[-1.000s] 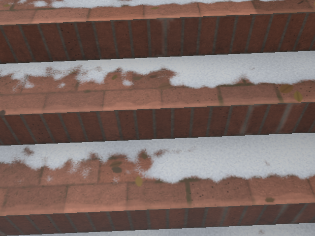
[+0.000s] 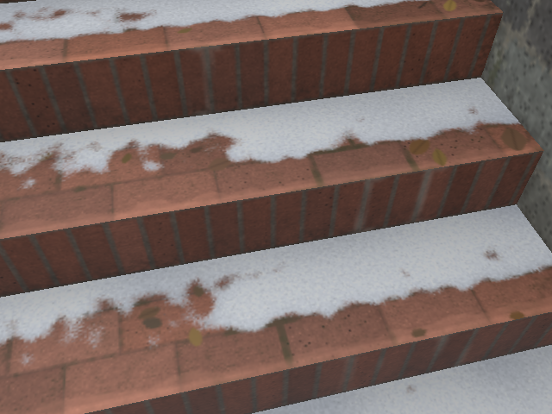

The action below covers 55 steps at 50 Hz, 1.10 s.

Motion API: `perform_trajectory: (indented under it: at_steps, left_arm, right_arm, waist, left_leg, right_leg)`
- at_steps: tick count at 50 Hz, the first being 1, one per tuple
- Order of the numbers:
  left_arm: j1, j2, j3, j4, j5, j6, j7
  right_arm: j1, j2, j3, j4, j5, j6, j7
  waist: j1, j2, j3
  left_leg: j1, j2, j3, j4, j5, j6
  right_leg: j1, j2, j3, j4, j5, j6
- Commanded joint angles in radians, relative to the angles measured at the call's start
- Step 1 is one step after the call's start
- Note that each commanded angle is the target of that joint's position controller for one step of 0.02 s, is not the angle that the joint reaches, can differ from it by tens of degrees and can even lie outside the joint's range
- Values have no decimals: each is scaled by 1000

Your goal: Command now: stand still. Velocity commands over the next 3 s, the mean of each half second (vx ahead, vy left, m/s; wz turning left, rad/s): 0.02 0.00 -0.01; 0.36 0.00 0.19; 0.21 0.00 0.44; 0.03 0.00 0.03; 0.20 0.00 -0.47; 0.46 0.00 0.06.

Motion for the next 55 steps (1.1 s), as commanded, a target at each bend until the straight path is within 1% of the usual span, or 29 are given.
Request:
perform_trajectory:
  at_steps: [1, 20, 21, 24, 26, 27, 29, 31, 32, 34, 35, 36, 37, 38, 39, 40, 41, 43, 45, 46, 47, 48, 49, 50, 51, 52, 53, 54, 55]
  left_arm:
    - [77, 67, 5, -8, -1, -6, 2]
    - [113, 60, -14, 41, -6, -1, 4]
    - [119, 57, -15, 45, -5, -1, 3]
    - [122, 89, 0, 39, -7, 5, 2]
    - [113, 92, 6, 22, -5, 6, -3]
    - [98, 81, 5, 11, -2, 4, -7]
    - [65, 50, -1, -14, 10, -3, -17]
    - [67, 48, 2, -26, 15, -13, -28]
    - [79, 51, 4, -29, 15, -18, -32]
    - [157, 55, 6, -4, 8, -28, -29]
    - [239, 38, 2, 18, 9, -36, -27]
    - [335, 85, 15, 36, 16, -38, -15]
    - [405, 165, 43, 46, 24, -34, -9]
    - [427, 174, 57, 55, 23, -32, -6]
    - [381, 157, 53, 61, 27, -38, -5]
    - [324, 186, 63, 61, 35, -50, -8]
    - [330, 169, 63, 83, 47, -58, -11]
    - [295, 101, 42, 117, 57, -78, -34]
    - [300, 67, 22, 152, 50, -84, -47]
    - [279, 66, 11, 151, 43, -94, -54]
    - [265, 61, 2, 153, 37, -98, -58]
    - [243, 31, -17, 176, 16, -97, -60]
    - [248, 31, -25, 185, 0, -92, -49]
    - [184, 52, -28, 166, -27, -78, -23]
    - [178, 102, -26, 110, -74, -88, -3]
    - [222, 244, 6, 100, -83, -116, 8]
    - [173, 311, 34, 79, -86, -119, 11]
    - [92, 366, 67, 12, -97, -113, -2]
    - [64, 325, 76, -58, -46, -118, -28]
  right_arm:
    - [87, -64, -6, 3, 1, -4, -3]
    - [108, -54, 16, 65, 4, -3, -5]
    - [111, -52, 17, 68, 3, -3, -5]
    - [106, -102, -6, 59, 3, 4, -3]
    - [114, -130, -24, 46, 3, 10, 2]
    - [125, -133, -29, 43, 2, 10, 4]
    - [146, -141, -41, 45, -2, 10, 6]
    - [143, -151, -53, 44, 0, 5, 10]
    - [121, -154, -58, 41, 5, 4, 11]
    - [54, -153, -58, 27, 7, 5, 12]
    - [12, -141, -54, 10, 14, 0, 24]
    - [-71, -111, -47, -18, 30, -16, 35]
    - [-71, -50, -28, -29, 38, -39, 46]
    - [-28, -91, -43, -2, 6, -59, 56]
    - [-64, -103, -50, -13, -19, -69, 59]
    - [-121, -73, -45, -50, -19, -78, 61]
    - [-195, -41, -40, -95, -5, -85, 59]
    - [-268, -11, -32, -177, 6, -76, 40]
    - [-369, 53, -3, -269, 19, -63, 32]
    - [-419, 61, 13, -323, 23, -57, 29]
    - [-471, 70, 28, -364, 25, -48, 29]
    - [-544, 80, 58, -432, 27, -37, 31]
    - [-562, 71, 66, -460, 27, -21, 35]
    - [-472, 59, 82, -443, 43, -12, 52]
    - [-349, 12, 59, -363, 50, -5, 52]
    - [-216, -16, 45, -336, 61, 5, 40]
    - [-26, -36, 29, -277, 34, 9, 24]
    - [62, -77, 11, -250, 3, -4, 30]
    - [48, -163, -27, -227, -15, -9, 34]
  waist:
    - [-2, -1, 55]
    - [1, 5, 77]
    - [1, 7, 67]
    - [3, 30, 106]
    - [-6, 61, 147]
    - [-15, 77, 166]
    - [-31, 102, 158]
    - [-31, 108, 129]
    - [-15, 92, 132]
    - [29, 51, 168]
    - [64, 11, 165]
    - [124, -89, 147]
    - [153, -287, 100]
    - [146, -219, 69]
    - [105, -42, 95]
    - [81, 0, 114]
    - [80, -22, 112]
    - [49, 9, 122]
    - [35, 13, 152]
    - [9, 7, 181]
    - [3, 4, 204]
    - [-26, -15, 246]
    - [-19, -39, 256]
    - [-71, -36, 217]
    - [-94, -11, 31]
    - [-150, -106, -66]
    - [-238, -226, -214]
    - [-274, -265, -321]
    - [-251, -169, -365]
  left_leg:
    - [4, 144, -118, -61, 111, 38]
    - [-11, 150, -126, -67, 81, 37]
    - [-11, 145, -129, -76, 11, 39]
    - [-73, 128, -152, -71, -295, 73]
    - [-127, 160, -225, -82, -509, 114]
    - [-133, 194, -279, -100, -569, 135]
    - [-97, 271, -394, -152, -626, 187]
    - [-119, 310, -448, -197, -639, 226]
    - [-155, 310, -434, -203, -618, 230]
    - [-262, 239, -339, -132, -515, 210]
    - [-368, 195, -287, -44, -442, 188]
    - [-537, 117, -199, 160, -325, 153]
    - [-667, 4, -24, 505, -253, 117]
    - [-723, 13, 14, 914, -260, 81]
    - [-798, 40, -54, 1217, -220, 69]
    - [-880, 53, -82, 1399, -174, 69]
    - [-985, 40, -81, 1625, -164, 82]
    - [-1149, 25, -114, 1874, -225, 118]
    - [-1314, 1, -129, 2000, -312, 155]
    - [-1314, 6, -102, 1902, -351, 160]
    - [-1267, 6, -44, 1806, -342, 152]
    - [-1120, 35, 36, 1567, -321, 148]
    - [-993, 32, 117, 1427, -309, 134]
    - [-648, 32, 223, 1118, -256, 117]
    - [-314, -68, 317, 1094, -204, 107]
    - [-226, -88, 313, 1009, -196, 109]
    - [-191, -77, 245, 929, -199, 151]
    - [-134, -103, 139, 702, -139, 171]
    - [55, -32, -189, 503, 0, 237]
  right_leg:
    - [-52, -138, 99, -62, 167, -41]
    - [-71, -139, 91, -66, 110, -44]
    - [-69, -132, 90, -73, 49, -47]
    - [-125, -85, 69, -13, -194, -76]
    - [-217, -60, 53, 76, -341, -96]
    - [-268, -47, 36, 132, -345, -97]
    - [-332, -23, -28, 240, -268, -86]
    - [-291, -26, -60, 321, -230, -86]
    - [-250, -31, -67, 311, -227, -88]
    - [-101, -7, -83, 137, -215, -103]
    - [51, -27, -45, 58, -152, -105]
    - [217, -141, 131, -47, -205, -135]
    - [322, -326, 440, -209, -350, -200]
    - [332, -441, 590, -264, -306, -268]
    - [294, -441, 523, -251, -279, -282]
    - [276, -421, 420, -243, -238, -266]
    - [311, -404, 334, -241, -135, -249]
    - [316, -364, 172, -192, 20, -166]
    - [284, -363, 85, -169, 42, -108]
    - [201, -345, 19, -216, -19, -69]
    - [85, -317, -41, -271, -46, -47]
    - [-106, -246, -133, -348, 29, -6]
    - [-214, -219, -168, -417, 220, -20]
    - [-382, -172, -238, -450, 527, -39]
    - [-380, -188, -244, -309, 1282, -89]
    - [-227, -259, -219, -138, 1712, -93]
    - [-22, -336, -195, 101, 1928, -86]
    - [92, -311, -207, 373, 1950, -69]
    - [-110, -231, -148, 694, 1454, -36]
